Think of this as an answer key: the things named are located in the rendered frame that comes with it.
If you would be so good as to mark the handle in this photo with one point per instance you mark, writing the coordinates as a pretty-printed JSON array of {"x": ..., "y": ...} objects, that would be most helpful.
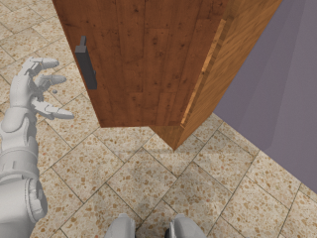
[{"x": 85, "y": 64}]

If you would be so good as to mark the cupboard door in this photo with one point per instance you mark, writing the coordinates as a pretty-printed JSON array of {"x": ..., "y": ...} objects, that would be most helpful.
[{"x": 147, "y": 54}]

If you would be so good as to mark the left robot shin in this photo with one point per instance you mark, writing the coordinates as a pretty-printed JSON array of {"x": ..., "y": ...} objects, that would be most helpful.
[{"x": 123, "y": 215}]

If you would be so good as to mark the left robot upper arm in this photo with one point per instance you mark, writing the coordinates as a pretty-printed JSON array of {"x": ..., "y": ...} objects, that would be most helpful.
[{"x": 22, "y": 204}]

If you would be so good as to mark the right robot shin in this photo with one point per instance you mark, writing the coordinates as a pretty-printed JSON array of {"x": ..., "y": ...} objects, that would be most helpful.
[{"x": 179, "y": 215}]

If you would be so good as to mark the left robot hand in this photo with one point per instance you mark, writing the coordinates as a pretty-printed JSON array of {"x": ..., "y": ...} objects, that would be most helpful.
[{"x": 23, "y": 89}]

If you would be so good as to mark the robot shin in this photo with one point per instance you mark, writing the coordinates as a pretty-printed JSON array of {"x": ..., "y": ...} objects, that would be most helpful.
[
  {"x": 179, "y": 215},
  {"x": 123, "y": 215}
]

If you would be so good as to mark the robot left forearm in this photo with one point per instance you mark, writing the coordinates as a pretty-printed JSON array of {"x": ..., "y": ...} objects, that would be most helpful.
[{"x": 19, "y": 149}]

